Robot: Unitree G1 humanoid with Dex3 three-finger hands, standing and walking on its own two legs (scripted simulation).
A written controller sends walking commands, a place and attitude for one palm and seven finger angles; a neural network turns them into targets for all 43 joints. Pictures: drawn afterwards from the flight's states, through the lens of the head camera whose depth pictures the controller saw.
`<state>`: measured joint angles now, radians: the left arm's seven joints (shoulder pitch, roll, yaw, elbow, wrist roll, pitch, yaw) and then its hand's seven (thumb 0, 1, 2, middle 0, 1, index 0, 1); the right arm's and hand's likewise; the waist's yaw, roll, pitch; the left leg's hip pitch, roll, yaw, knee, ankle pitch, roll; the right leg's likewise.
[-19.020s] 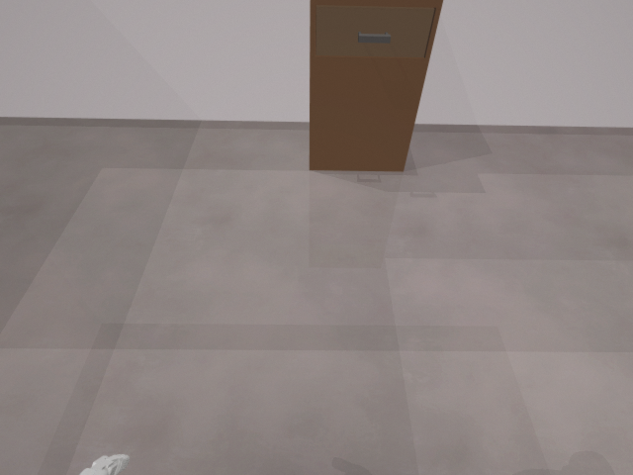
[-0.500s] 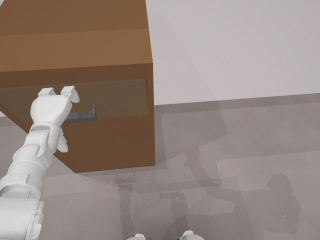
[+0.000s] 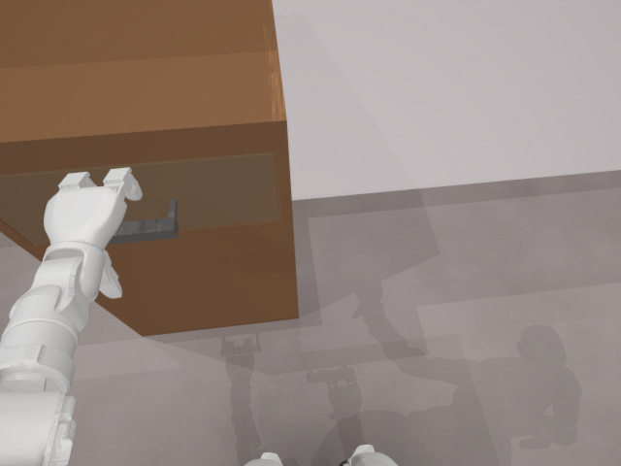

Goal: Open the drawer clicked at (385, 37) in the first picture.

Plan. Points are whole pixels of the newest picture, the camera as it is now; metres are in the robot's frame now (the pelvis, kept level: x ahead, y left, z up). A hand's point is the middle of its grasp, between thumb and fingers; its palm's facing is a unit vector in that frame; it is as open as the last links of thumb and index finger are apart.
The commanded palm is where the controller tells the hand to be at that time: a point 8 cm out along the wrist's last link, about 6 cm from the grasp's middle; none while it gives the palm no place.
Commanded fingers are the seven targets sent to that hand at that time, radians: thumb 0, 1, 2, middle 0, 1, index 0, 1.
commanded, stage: re-aim the fingers above the handle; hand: left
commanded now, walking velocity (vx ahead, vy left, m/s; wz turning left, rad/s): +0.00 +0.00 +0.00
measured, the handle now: (138, 219) +0.48 +0.29 -0.05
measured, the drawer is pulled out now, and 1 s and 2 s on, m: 0.00 0.00 0.00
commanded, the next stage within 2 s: lower the fingers behind the handle in 0.62 s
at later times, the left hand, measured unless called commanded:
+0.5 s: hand (103, 229) +0.42 +0.30 +0.01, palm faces -0.04 -0.02 -1.00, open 13.8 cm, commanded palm +0.40 +0.30 +0.07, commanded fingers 0.00 -0.50 0.30 -0.30 -1.20 -0.30 -1.20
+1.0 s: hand (109, 239) +0.42 +0.30 -0.01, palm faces -0.08 +0.00 -1.00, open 13.8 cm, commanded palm +0.40 +0.29 +0.05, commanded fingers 0.00 -0.50 0.30 -0.30 -1.20 -0.30 -1.20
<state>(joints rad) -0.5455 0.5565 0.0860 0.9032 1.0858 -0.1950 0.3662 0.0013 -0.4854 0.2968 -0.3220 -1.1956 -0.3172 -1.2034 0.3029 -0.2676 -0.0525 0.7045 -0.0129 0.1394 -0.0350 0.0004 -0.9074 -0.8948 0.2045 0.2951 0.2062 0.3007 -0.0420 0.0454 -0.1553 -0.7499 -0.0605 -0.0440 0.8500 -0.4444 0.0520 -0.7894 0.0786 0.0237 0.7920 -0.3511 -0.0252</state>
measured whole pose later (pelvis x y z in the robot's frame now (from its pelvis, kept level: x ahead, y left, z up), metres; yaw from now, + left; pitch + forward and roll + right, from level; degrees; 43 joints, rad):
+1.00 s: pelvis +0.00 +0.01 +0.00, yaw -1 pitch +21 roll -2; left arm -0.58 0.54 0.07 0.97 1.10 -0.10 0.39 0.00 -0.48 0.30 -0.32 -1.20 -0.31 -1.20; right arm 0.28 -0.27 -0.04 0.69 -0.02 0.14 -0.01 0.00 -0.91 -0.89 0.20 0.30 0.21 0.30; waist -0.05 0.05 -0.16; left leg -0.78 -0.06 -0.03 0.87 -0.45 0.06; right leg -0.82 0.08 0.04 0.81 -0.35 -0.02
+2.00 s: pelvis -0.03 +0.00 -0.04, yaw +0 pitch +26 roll -2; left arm -0.73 0.59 0.05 1.07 1.10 -0.11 0.44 0.00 -0.49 0.30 -0.29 -1.34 -0.32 -1.20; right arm 0.27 -0.27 -0.01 0.70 -0.01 0.10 -0.02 0.00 -0.91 -0.89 0.20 0.30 0.21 0.30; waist -0.07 0.04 -0.19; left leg -1.05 -0.06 -0.03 1.10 -0.50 0.05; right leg -1.09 0.08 0.01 1.03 -0.40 -0.02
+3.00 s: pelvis +0.00 +0.01 +0.00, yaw +0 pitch +21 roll -2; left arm -0.60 0.56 0.06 0.92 1.05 -0.09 0.36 0.00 -0.48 0.30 -0.32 -1.20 -0.32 -1.20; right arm 0.30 -0.27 -0.04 0.71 0.00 0.11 -0.03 0.00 -0.91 -0.89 0.20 0.30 0.21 0.30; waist -0.05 0.06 -0.17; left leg -0.78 -0.06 -0.04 0.88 -0.46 0.06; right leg -0.81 0.08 0.02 0.80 -0.35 -0.02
